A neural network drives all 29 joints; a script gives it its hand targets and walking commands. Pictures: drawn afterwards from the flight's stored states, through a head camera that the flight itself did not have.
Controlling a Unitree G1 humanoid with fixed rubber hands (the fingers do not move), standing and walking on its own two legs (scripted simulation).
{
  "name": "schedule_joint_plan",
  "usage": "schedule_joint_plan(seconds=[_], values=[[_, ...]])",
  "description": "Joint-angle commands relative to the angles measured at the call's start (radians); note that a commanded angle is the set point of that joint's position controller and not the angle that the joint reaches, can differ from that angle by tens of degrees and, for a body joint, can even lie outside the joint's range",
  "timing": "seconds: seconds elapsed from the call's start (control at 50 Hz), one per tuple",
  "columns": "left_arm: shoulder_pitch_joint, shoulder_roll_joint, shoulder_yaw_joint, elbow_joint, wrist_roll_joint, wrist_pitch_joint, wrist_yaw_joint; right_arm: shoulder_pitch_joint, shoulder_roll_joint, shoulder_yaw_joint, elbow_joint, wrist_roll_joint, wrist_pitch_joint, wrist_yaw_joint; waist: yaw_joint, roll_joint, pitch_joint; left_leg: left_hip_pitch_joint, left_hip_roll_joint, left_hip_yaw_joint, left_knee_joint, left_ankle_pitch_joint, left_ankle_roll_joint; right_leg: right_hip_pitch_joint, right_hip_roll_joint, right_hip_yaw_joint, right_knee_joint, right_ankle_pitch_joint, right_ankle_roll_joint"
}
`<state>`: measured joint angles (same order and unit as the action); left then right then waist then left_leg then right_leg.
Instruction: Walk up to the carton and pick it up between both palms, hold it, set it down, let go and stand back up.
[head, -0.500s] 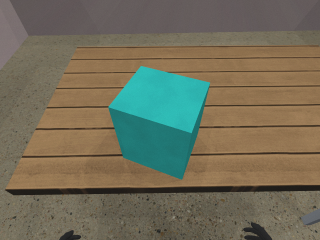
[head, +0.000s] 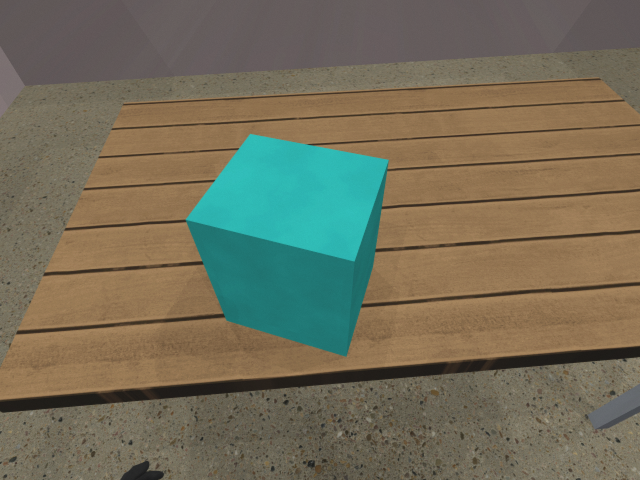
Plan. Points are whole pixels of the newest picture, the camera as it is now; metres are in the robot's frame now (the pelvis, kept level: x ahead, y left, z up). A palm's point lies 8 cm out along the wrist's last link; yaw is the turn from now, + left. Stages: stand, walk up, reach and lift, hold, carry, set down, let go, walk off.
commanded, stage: walk up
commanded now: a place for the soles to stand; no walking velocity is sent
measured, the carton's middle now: (299, 248) +0.43 +0.04 +0.03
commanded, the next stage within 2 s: reach and lift in 1.00 s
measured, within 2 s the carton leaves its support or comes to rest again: neither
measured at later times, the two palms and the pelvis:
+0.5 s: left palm out of the picture +0.10 +0.25 -0.09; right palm out of the picture +0.04 -0.27 -0.11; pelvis -0.01 +0.00 +0.00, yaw -3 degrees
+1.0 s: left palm out of the picture +0.09 +0.24 -0.10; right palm out of the picture +0.00 -0.28 -0.11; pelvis -0.01 -0.01 +0.01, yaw -5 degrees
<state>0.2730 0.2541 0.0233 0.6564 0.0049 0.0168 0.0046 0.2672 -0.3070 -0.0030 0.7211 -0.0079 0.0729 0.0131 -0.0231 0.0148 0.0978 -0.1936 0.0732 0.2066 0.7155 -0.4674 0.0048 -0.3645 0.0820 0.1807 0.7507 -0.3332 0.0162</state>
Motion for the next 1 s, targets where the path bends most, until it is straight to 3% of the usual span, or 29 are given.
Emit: schedule_joint_plan(seconds=[0.0, 0.02, 0.04, 0.06, 0.1, 0.12, 0.14, 0.18, 0.22, 0.28, 0.38, 0.46, 0.48, 0.54, 0.58, 0.6, 0.68, 0.72, 0.76, 0.78, 0.82, 0.9, 0.98], values=[[0.013, 0.238, 0.073, -0.095, 0.002, -0.028, 0.018, 0.015, -0.129, -0.048, -0.11, 0.001, -0.024, -0.009, 0.007, -0.135, -0.126, 0.046, -0.034, -0.14, -0.025, 0.109, 0.011, -0.024, -0.168, 0.339, -0.282, 0.269, -0.173], [-0.009, 0.24, 0.071, -0.094, 0.003, -0.024, 0.022, 0.04, -0.111, -0.044, -0.104, 0.002, -0.028, -0.01, -0.009, -0.14, -0.113, 0.038, -0.045, -0.154, -0.057, 0.051, 0.009, -0.039, -0.185, 0.377, -0.304, 0.216, -0.185], [-0.03, 0.228, 0.064, -0.096, 0.003, -0.018, 0.025, 0.068, -0.111, -0.043, -0.096, 0.0, -0.036, -0.012, -0.021, -0.143, -0.104, 0.058, -0.033, -0.177, -0.118, 0.057, 0.018, -0.059, -0.179, 0.354, -0.296, 0.192, -0.173], [-0.055, 0.203, 0.053, -0.094, 0.004, -0.013, 0.025, 0.089, -0.112, -0.04, -0.081, 0.0, -0.047, -0.013, -0.034, -0.127, -0.089, 0.084, -0.005, -0.192, -0.2, 0.106, 0.03, -0.082, -0.148, 0.282, -0.262, 0.21, -0.136], [-0.029, 0.148, 0.038, -0.084, 0.002, -0.012, 0.02, 0.048, -0.167, -0.055, -0.082, -0.003, -0.066, -0.015, -0.009, 0.013, -0.08, 0.07, 0.119, -0.231, -0.287, 0.278, 0.082, -0.051, -0.046, 0.059, -0.09, 0.287, -0.052], [-0.024, 0.148, 0.04, -0.08, 0.007, -0.012, 0.02, 0.041, -0.17, -0.055, -0.082, -0.003, -0.07, -0.017, 0.002, -0.007, -0.078, 0.047, 0.184, -0.242, -0.295, 0.383, 0.119, -0.026, -0.033, -0.009, -0.036, 0.268, -0.031], [-0.009, 0.142, 0.04, -0.074, 0.013, -0.012, 0.021, 0.035, -0.179, -0.054, -0.083, -0.004, -0.07, -0.018, 0.008, -0.013, -0.092, 0.046, 0.219, -0.235, -0.284, 0.451, 0.144, 0.003, -0.038, -0.032, -0.031, 0.236, -0.027], [0.009, 0.133, 0.04, -0.073, 0.009, -0.017, 0.012, 0.006, -0.183, -0.05, -0.094, 0.002, -0.061, -0.015, 0.021, 0.043, -0.104, 0.003, 0.186, -0.163, -0.25, 0.438, 0.124, 0.073, -0.057, -0.018, -0.075, 0.297, -0.043], [-0.004, 0.161, 0.049, -0.076, 0.001, -0.022, 0.007, 0.005, -0.177, -0.048, -0.096, 0.005, -0.047, -0.014, 0.016, 0.004, -0.093, -0.012, 0.125, -0.126, -0.227, 0.308, 0.082, 0.072, -0.061, 0.022, -0.098, 0.362, -0.057], [0.006, 0.174, 0.05, -0.067, 0.0, -0.022, 0.009, 0.019, -0.157, -0.047, -0.086, 0.007, -0.035, -0.012, 0.01, 0.0, -0.095, 0.001, 0.1, -0.131, -0.22, 0.191, 0.07, 0.037, -0.074, 0.069, -0.121, 0.313, -0.072], [0.002, 0.192, 0.053, -0.061, 0.001, -0.023, 0.016, 0.038, -0.154, -0.047, -0.073, 0.001, -0.035, -0.015, 0.004, -0.078, -0.067, 0.023, 0.071, -0.139, -0.193, 0.179, 0.06, -0.027, -0.08, 0.129, -0.176, 0.273, -0.083], [-0.001, 0.179, 0.047, -0.048, -0.005, -0.02, 0.014, 0.054, -0.151, -0.05, -0.063, 0.001, -0.045, -0.015, -0.001, -0.061, -0.096, 0.067, 0.076, -0.15, -0.217, 0.169, 0.064, -0.036, -0.061, 0.122, -0.17, 0.257, -0.077], [-0.003, 0.174, 0.046, -0.045, -0.004, -0.019, 0.014, 0.053, -0.155, -0.05, -0.058, 0.002, -0.045, -0.015, -0.003, -0.037, -0.084, 0.044, 0.086, -0.149, -0.231, 0.151, 0.07, -0.03, -0.058, 0.109, -0.161, 0.239, -0.074], [0.003, 0.171, 0.047, -0.036, 0.002, -0.017, 0.013, 0.044, -0.169, -0.051, -0.054, -0.002, -0.047, -0.02, 0.007, -0.041, -0.062, -0.003, 0.126, -0.159, -0.261, 0.139, 0.085, 0.0, -0.044, 0.072, -0.125, 0.234, -0.062], [0.008, 0.157, 0.045, -0.035, 0.001, -0.018, 0.01, 0.034, -0.176, -0.053, -0.054, 0.001, -0.048, -0.02, 0.012, 0.013, -0.036, -0.021, 0.14, -0.152, -0.269, 0.168, 0.094, -0.004, -0.043, 0.057, -0.104, 0.263, -0.057], [0.011, 0.164, 0.048, -0.034, 0.002, -0.02, 0.01, 0.027, -0.178, -0.054, -0.054, 0.0, -0.046, -0.02, 0.015, 0.002, -0.025, -0.028, 0.146, -0.139, -0.257, 0.187, 0.096, 0.0, -0.044, 0.051, -0.106, 0.278, -0.057], [0.011, 0.195, 0.054, -0.029, -0.002, -0.023, 0.012, 0.056, -0.158, -0.049, -0.048, 0.002, -0.036, -0.016, 0.01, -0.067, -0.07, 0.034, 0.055, -0.107, -0.171, 0.14, 0.052, -0.019, -0.077, 0.173, -0.217, 0.232, -0.087], [-0.001, 0.211, 0.057, -0.023, 0.0, -0.019, 0.016, 0.1, -0.134, -0.047, -0.043, 0.005, -0.032, -0.016, -0.006, -0.129, -0.079, 0.071, -0.009, -0.122, -0.138, 0.057, 0.028, -0.073, -0.113, 0.298, -0.334, 0.081, -0.117], [-0.018, 0.202, 0.052, -0.018, 0.0, -0.012, 0.021, 0.138, -0.121, -0.043, -0.026, 0.003, -0.04, -0.018, -0.019, -0.167, -0.07, 0.083, -0.019, -0.145, -0.173, 0.03, 0.022, -0.081, -0.121, 0.323, -0.375, 0.019, -0.118], [-0.022, 0.19, 0.046, -0.011, 0.0, -0.009, 0.022, 0.151, -0.124, -0.046, -0.019, 0.003, -0.048, -0.02, -0.022, -0.166, -0.076, 0.097, -0.007, -0.156, -0.203, 0.04, 0.027, -0.082, -0.111, 0.293, -0.371, 0.013, -0.106], [-0.015, 0.162, 0.038, -0.002, 0.001, -0.01, 0.021, 0.139, -0.145, -0.049, -0.01, 0.003, -0.064, -0.023, -0.008, -0.114, -0.066, 0.096, 0.034, -0.176, -0.263, 0.122, 0.041, -0.062, -0.07, 0.202, -0.289, 0.118, -0.075], [0.002, 0.143, 0.036, 0.006, 0.003, -0.014, 0.017, 0.092, -0.169, -0.054, -0.024, 0.003, -0.073, -0.025, 0.018, 0.019, -0.062, -0.016, 0.144, -0.188, -0.312, 0.239, 0.095, 0.038, -0.024, 0.046, -0.11, 0.255, -0.038], [-0.006, 0.15, 0.04, 0.004, 0.006, -0.014, 0.014, 0.074, -0.177, -0.052, -0.035, 0.005, -0.056, -0.023, 0.016, 0.052, -0.039, -0.075, 0.167, -0.162, -0.306, 0.215, 0.111, 0.067, -0.035, 0.027, -0.093, 0.255, -0.036]])
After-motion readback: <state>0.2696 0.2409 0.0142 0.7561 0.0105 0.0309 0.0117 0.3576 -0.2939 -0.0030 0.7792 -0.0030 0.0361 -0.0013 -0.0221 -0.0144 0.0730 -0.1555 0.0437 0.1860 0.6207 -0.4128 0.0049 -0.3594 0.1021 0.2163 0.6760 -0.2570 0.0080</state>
